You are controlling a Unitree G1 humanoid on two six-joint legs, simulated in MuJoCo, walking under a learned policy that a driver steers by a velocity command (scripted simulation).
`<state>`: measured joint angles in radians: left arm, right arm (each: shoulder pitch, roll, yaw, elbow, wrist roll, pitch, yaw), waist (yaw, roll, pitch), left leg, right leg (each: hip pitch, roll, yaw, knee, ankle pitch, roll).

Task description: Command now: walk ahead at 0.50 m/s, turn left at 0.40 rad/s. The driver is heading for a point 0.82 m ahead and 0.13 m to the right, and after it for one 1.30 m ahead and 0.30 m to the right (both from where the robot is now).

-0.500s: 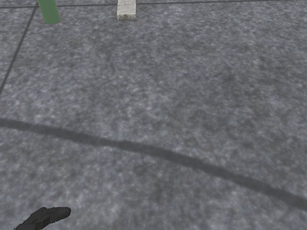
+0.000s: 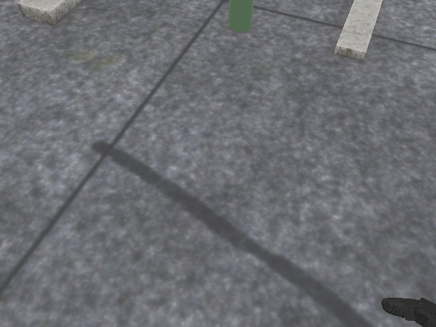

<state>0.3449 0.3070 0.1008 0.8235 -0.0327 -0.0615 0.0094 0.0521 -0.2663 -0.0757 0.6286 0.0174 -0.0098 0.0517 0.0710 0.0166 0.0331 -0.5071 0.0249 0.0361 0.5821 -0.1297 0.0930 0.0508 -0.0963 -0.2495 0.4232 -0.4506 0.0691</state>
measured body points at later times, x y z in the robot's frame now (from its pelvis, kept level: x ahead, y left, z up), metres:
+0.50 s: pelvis +0.28 +0.00 +0.01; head +0.31 +0.00 +0.46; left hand +0.50 +0.23 -0.09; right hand +0.31 -0.29 -0.11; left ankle +0.12 +0.10 -0.72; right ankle +0.46 -0.12 -0.70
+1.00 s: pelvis +0.58 -0.03 +0.01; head +0.61 -0.05 +0.46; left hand +0.72 +0.23 -0.09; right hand +0.73 -0.33 -0.06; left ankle +0.77 +0.05 -0.71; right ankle +0.45 -0.10 -0.72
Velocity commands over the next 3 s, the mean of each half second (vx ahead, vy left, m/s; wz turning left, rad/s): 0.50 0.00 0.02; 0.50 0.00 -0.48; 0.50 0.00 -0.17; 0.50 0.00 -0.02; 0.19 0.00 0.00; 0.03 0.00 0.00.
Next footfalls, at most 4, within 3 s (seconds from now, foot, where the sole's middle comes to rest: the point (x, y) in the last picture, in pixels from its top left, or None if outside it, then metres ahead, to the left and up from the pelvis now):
0.54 right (275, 317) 0.49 -0.11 -0.76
1.02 left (233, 222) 0.80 0.03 -0.76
1.52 right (328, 193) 0.95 -0.31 -0.76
2.04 left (295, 118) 1.32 -0.21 -0.76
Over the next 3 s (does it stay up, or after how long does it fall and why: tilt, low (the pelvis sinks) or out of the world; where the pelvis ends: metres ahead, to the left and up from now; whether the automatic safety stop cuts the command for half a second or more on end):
stays up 1.25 -0.30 0.02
